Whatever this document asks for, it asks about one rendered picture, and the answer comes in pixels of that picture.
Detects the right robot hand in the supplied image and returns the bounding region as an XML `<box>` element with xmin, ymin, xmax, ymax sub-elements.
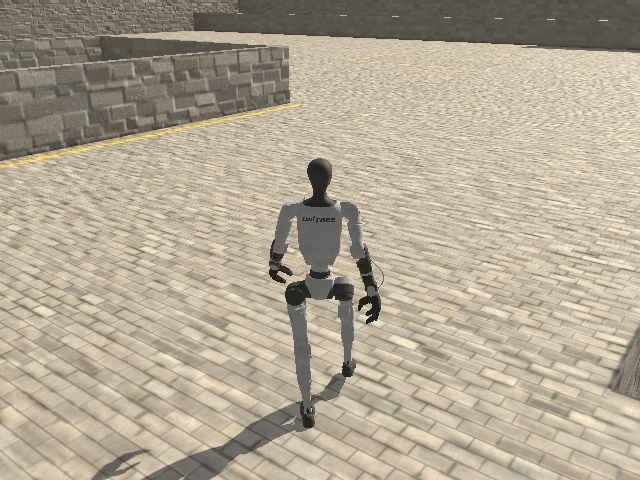
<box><xmin>358</xmin><ymin>293</ymin><xmax>381</xmax><ymax>324</ymax></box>

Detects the robot left forearm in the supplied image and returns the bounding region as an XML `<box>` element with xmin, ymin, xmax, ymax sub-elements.
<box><xmin>269</xmin><ymin>239</ymin><xmax>284</xmax><ymax>270</ymax></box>

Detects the robot right forearm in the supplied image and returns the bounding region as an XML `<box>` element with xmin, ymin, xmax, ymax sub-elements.
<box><xmin>356</xmin><ymin>243</ymin><xmax>379</xmax><ymax>297</ymax></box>

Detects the left robot hand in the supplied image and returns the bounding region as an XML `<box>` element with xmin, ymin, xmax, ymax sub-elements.
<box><xmin>269</xmin><ymin>265</ymin><xmax>293</xmax><ymax>284</ymax></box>

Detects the robot torso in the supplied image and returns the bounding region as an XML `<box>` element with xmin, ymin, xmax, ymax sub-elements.
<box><xmin>296</xmin><ymin>197</ymin><xmax>343</xmax><ymax>300</ymax></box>

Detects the robot left shin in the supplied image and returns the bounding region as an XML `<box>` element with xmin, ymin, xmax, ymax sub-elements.
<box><xmin>294</xmin><ymin>345</ymin><xmax>312</xmax><ymax>414</ymax></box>

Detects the right robot upper arm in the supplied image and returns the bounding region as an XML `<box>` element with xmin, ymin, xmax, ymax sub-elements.
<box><xmin>340</xmin><ymin>201</ymin><xmax>366</xmax><ymax>259</ymax></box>

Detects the left robot upper arm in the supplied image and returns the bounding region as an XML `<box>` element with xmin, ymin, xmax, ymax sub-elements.
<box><xmin>272</xmin><ymin>201</ymin><xmax>299</xmax><ymax>254</ymax></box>

